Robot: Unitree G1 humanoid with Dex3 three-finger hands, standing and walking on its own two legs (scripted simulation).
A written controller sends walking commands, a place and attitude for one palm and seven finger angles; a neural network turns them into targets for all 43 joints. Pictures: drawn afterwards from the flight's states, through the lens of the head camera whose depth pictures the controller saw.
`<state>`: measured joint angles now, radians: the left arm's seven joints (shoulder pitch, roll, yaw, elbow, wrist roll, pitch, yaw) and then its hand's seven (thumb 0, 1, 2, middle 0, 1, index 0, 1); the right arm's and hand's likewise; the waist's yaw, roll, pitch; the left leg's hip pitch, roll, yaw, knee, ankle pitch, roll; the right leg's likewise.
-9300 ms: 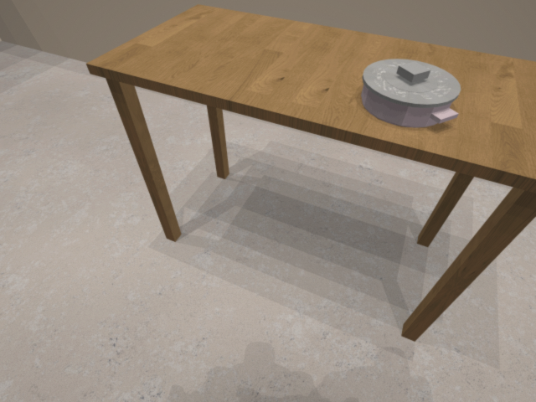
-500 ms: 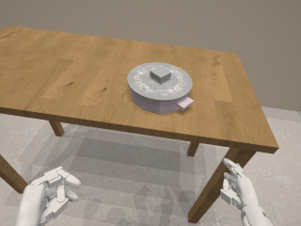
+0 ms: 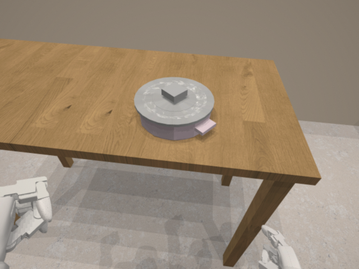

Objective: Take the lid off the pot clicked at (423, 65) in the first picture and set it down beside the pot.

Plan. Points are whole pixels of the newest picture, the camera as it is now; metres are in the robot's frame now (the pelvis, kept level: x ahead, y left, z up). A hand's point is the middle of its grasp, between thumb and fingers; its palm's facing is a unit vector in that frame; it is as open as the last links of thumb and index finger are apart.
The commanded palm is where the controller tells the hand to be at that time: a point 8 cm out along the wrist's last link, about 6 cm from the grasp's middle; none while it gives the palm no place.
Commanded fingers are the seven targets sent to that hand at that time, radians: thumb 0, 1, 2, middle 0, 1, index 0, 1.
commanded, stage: raise the hand higher, near the body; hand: left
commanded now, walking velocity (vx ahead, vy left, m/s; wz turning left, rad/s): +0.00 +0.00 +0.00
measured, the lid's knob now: (174, 92) +0.50 +0.08 +0.16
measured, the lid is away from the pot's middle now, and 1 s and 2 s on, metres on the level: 0.00 0.00 0.00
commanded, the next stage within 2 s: reach forward and open the fingers in 0.48 s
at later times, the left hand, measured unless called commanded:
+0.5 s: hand (81, 167) +0.20 +0.18 +0.22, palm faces +0.42 -0.80 -0.43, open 3.1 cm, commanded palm +0.14 +0.22 +0.24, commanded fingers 0.00 0.90 0.90 -1.30 -1.50 -1.30 -1.50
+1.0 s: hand (74, 161) +0.22 +0.21 +0.20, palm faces +0.08 -0.04 -1.00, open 3.2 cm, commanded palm +0.19 +0.20 +0.26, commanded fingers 0.00 0.21 1.36 -1.13 -0.72 -1.13 -0.72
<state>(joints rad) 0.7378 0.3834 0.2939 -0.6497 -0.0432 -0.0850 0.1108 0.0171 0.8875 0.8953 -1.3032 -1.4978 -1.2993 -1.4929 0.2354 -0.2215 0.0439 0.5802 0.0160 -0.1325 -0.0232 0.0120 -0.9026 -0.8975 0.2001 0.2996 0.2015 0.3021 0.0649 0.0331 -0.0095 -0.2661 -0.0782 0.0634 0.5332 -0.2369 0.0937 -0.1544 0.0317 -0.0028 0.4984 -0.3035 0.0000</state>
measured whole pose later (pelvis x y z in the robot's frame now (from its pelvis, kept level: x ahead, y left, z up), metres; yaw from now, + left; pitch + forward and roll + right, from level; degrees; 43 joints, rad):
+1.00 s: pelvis +0.01 -0.07 +0.00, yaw +2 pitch +0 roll +0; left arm 0.28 0.78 0.23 -0.51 0.58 0.24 -0.19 0.00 0.52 1.16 -1.23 -1.05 -1.22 -1.05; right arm 0.04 -0.34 0.03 0.51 0.07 0.22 -0.02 0.01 -0.91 -0.90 0.19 0.30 0.20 0.30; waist 0.09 0.12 -0.04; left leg -0.30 -0.04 0.01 0.53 -0.23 0.03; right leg -0.19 0.08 -0.05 0.51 -0.32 -0.09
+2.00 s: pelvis -0.03 -0.01 +0.00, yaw +2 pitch -2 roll -1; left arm -0.44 0.66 -0.15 -0.11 0.75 0.22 -0.46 0.00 -0.39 1.70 -0.89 -0.08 -0.89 -0.08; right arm 0.07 -0.29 0.06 0.57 0.07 0.08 0.01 0.01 -0.91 -0.90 0.20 0.30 0.20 0.30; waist 0.09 0.11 0.03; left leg -0.26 -0.11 0.03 0.42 -0.12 0.12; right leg -0.18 0.01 -0.03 0.48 -0.26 -0.02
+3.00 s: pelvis +0.01 -0.05 +0.01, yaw +2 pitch +0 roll +1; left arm -0.85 0.58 -0.34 0.28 0.80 0.31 -0.47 0.00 -0.38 1.70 -0.90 -0.08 -0.90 -0.08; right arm 0.09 -0.29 0.06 0.62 0.07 0.12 0.00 0.01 -0.91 -0.90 0.19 0.30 0.20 0.30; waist 0.02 0.08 0.01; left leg -0.24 -0.08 0.02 0.41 -0.16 0.07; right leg -0.16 0.04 -0.04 0.45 -0.29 -0.06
